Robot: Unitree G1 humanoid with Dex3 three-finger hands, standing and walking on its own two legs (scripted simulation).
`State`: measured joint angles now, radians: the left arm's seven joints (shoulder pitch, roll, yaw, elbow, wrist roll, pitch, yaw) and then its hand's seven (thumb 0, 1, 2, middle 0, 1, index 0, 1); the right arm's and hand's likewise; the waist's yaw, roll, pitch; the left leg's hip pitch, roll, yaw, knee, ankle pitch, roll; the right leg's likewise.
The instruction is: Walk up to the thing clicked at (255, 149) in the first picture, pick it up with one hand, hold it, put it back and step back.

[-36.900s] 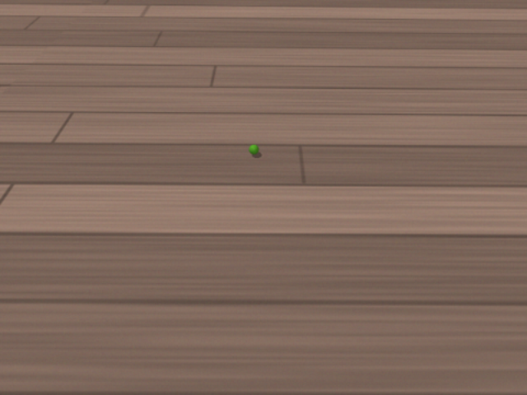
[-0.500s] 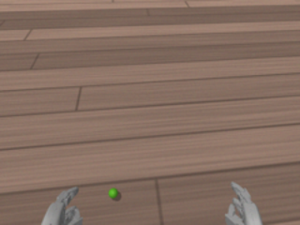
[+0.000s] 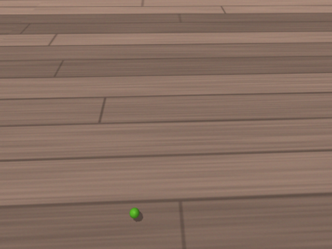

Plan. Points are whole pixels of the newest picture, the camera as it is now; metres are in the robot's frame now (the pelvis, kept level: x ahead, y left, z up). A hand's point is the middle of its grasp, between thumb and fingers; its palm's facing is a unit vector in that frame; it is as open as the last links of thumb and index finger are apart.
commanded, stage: stand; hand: left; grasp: from above
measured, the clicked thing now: (134, 212) +0.44 +0.20 -0.74
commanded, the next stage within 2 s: step back in 2.00 s
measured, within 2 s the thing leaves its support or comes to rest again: neither
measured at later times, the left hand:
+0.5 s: hand out of the picture +0.04 +0.23 -0.15, palm faces +0.04 -0.94 -0.34, open 7.4 cm
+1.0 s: hand out of the picture +0.08 +0.23 -0.15, palm faces +0.03 -0.94 -0.33, open 7.4 cm
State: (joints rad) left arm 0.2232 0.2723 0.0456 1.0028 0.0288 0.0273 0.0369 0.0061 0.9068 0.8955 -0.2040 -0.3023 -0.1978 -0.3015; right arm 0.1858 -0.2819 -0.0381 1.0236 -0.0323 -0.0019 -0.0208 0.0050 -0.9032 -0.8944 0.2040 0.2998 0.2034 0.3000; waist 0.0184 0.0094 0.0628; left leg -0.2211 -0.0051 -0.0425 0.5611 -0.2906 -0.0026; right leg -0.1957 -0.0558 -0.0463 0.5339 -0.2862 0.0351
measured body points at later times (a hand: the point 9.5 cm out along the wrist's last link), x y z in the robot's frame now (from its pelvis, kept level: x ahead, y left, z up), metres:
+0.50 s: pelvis +0.00 -0.01 +0.01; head +0.00 -0.02 +0.46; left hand +0.04 +0.28 -0.12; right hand +0.06 -0.30 -0.13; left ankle +0.01 +0.12 -0.73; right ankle +0.00 -0.14 -0.73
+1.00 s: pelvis +0.01 -0.02 +0.01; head +0.02 -0.02 +0.46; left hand +0.07 +0.28 -0.12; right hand +0.08 -0.31 -0.13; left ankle +0.01 +0.12 -0.73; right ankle +0.00 -0.14 -0.73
